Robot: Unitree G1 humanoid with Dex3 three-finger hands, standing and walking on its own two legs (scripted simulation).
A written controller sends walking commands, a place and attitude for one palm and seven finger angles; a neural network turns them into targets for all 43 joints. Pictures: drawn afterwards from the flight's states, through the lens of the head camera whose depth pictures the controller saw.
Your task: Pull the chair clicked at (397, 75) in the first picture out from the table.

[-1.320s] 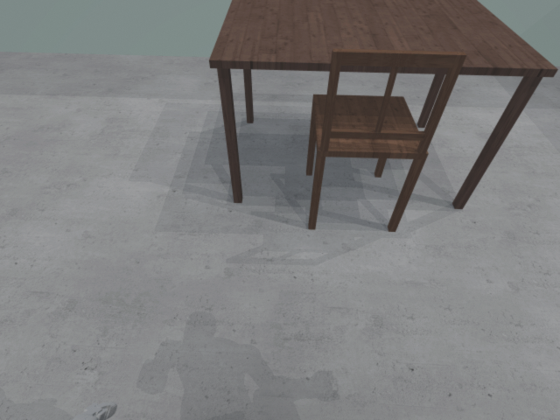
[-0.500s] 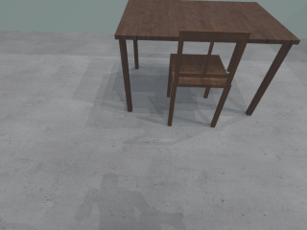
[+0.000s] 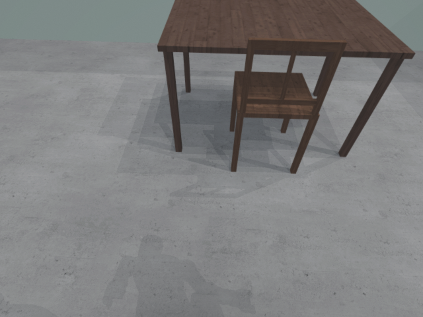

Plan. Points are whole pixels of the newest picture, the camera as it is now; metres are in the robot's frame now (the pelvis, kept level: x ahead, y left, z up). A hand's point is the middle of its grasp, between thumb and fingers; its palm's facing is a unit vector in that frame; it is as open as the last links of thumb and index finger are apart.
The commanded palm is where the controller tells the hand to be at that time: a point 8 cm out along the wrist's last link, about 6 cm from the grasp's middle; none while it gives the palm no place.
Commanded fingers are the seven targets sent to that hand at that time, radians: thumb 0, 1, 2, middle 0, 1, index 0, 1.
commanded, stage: look at it before walking up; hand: left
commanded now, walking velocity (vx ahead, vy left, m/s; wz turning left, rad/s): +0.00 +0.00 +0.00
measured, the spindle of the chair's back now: (288, 76) +1.10 -0.28 -0.11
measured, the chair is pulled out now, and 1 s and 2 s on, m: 0.00 0.00 0.00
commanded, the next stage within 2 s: walk to a spot facing it in 0.12 s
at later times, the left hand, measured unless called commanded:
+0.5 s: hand out of the picture +0.07 +0.22 -0.17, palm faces -0.09 -0.95 -0.29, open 7.4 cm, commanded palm none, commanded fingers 0.00 0.90 0.90 -0.20 -0.30 -0.20 -0.30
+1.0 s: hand out of the picture +0.07 +0.18 -0.17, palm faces -0.26 -0.93 -0.25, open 7.4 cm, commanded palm none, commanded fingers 0.00 0.90 0.90 -0.20 -0.30 -0.20 -0.30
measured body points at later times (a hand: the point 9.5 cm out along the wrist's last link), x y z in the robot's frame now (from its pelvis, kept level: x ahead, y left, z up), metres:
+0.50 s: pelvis -0.01 -0.01 -0.01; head +0.01 -0.01 +0.44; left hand +0.07 +0.27 -0.15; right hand +0.06 -0.28 -0.15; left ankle +0.00 +0.13 -0.75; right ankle +0.01 -0.12 -0.74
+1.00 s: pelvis -0.03 -0.01 +0.00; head +0.02 -0.03 +0.44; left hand +0.09 +0.22 -0.15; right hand +0.00 -0.30 -0.14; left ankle -0.01 +0.15 -0.70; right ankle +0.00 -0.10 -0.75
